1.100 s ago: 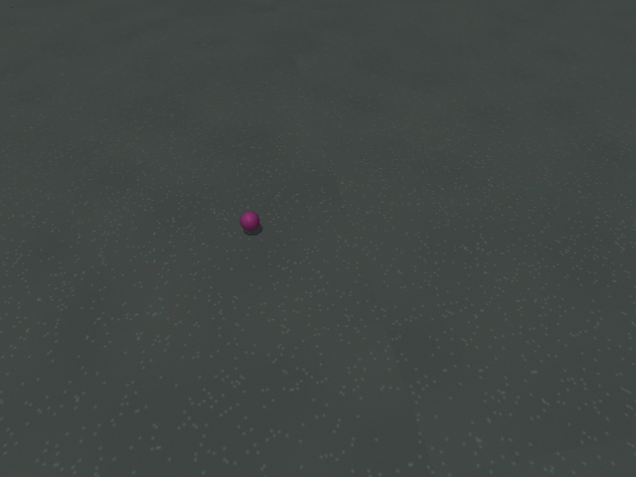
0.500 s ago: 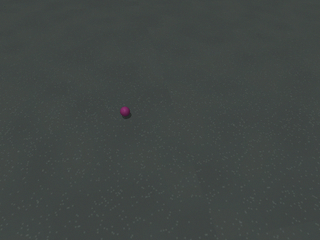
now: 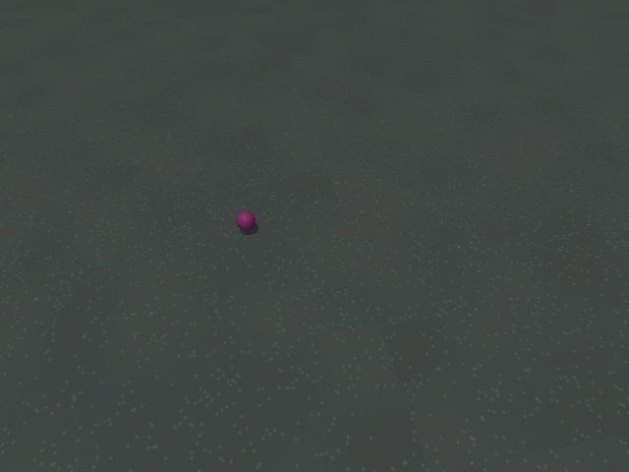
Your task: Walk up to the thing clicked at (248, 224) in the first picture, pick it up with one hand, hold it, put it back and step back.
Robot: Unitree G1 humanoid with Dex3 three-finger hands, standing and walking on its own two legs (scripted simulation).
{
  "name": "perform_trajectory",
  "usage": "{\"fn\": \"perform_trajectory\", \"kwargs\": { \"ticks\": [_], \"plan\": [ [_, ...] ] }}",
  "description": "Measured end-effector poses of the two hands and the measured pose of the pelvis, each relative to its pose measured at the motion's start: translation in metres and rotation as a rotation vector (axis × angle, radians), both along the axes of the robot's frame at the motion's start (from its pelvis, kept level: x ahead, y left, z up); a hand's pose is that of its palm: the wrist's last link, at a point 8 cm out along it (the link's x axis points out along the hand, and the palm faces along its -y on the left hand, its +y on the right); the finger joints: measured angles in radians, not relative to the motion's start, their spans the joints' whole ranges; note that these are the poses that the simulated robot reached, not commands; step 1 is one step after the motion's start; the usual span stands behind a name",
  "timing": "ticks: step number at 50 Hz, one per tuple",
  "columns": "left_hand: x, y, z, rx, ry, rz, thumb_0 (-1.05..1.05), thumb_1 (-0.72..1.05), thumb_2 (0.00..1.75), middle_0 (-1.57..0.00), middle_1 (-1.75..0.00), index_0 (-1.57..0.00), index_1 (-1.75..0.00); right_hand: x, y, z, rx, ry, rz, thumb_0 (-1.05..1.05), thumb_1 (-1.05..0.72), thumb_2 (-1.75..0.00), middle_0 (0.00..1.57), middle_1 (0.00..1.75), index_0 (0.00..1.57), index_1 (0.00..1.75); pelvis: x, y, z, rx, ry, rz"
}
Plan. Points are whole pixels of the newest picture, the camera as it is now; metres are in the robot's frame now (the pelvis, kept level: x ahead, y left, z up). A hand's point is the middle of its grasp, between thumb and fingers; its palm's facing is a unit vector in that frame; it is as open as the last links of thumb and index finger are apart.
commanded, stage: stand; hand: left
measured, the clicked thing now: (245, 220) +1.25 +0.32 -0.74
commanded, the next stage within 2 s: walk up in 0.02 s
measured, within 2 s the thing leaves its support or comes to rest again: neither
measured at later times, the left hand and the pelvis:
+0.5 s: hand out of the picture +0.14 +0.35 -0.17, palm faces +0.01 -0.94 -0.33, open 7.4 cm; pelvis +0.11 +0.07 -0.01, yaw +3 degrees
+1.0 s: hand (161, 305) +0.43 +0.30 -0.13, palm faces +0.03 -0.93 -0.36, open 7.4 cm; pelvis +0.34 +0.03 -0.01, yaw +4 degrees
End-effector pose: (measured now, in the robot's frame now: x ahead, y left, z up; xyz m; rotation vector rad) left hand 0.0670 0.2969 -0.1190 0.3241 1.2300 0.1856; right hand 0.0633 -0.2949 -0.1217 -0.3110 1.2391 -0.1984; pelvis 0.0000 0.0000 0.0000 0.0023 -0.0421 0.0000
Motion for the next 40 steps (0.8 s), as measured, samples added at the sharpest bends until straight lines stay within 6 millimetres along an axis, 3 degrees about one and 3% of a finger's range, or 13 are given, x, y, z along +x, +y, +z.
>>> {"fn": "perform_trajectory", "kwargs": {
  "ticks": [8,14,19,30,36,40],
  "plan": [
    [-0.007,0.017,0.001,-0.007,-0.061,0.043,0.00,0.90,0.90,-0.20,-0.30,-0.21,-0.30,0.008,-0.011,0.002,-0.015,0.008,0.037,0.01,-0.90,-0.90,0.20,0.30,0.20,0.30,0.013,0.004,-0.007,-0.008,0.017,0.036],
    [-0.026,0.056,0.000,0.012,0.003,0.110,0.00,0.90,0.90,-0.20,-0.30,-0.21,-0.30,0.053,-0.003,0.016,-0.055,-0.009,0.092,0.01,-0.91,-0.90,0.20,0.30,0.20,0.30,0.041,0.027,-0.008,-0.029,0.009,0.063],
    [-0.009,0.093,-0.021,0.018,0.065,0.108,0.01,0.90,0.90,-0.20,-0.30,-0.20,-0.30,0.097,0.016,0.020,-0.111,-0.091,0.110,0.01,-0.91,-0.90,0.20,0.30,0.20,0.30,0.073,0.055,-0.024,-0.008,0.000,0.063],
    [0.127,0.099,-0.004,-0.022,-0.028,0.001,0.01,0.90,0.90,-0.20,-0.30,-0.20,-0.30,0.130,0.048,0.028,-0.063,-0.070,0.043,0.01,-0.90,-0.90,0.20,0.30,0.21,0.30,0.155,0.071,-0.007,0.015,-0.007,0.043],
    [0.219,0.086,0.007,-0.008,-0.081,-0.049,0.01,0.90,0.90,-0.20,-0.30,-0.20,-0.30,0.165,0.040,0.010,-0.026,-0.027,0.019,0.01,-0.90,-0.90,0.20,0.30,0.21,0.30,0.213,0.062,-0.012,0.024,-0.006,0.043],
    [0.289,0.070,0.009,0.023,-0.163,-0.064,0.01,0.90,0.90,-0.20,-0.30,-0.20,-0.30,0.202,0.023,-0.014,-0.016,-0.001,0.013,0.01,-0.90,-0.90,0.20,0.30,0.21,0.30,0.261,0.046,-0.027,0.022,-0.002,0.051]
  ]
}}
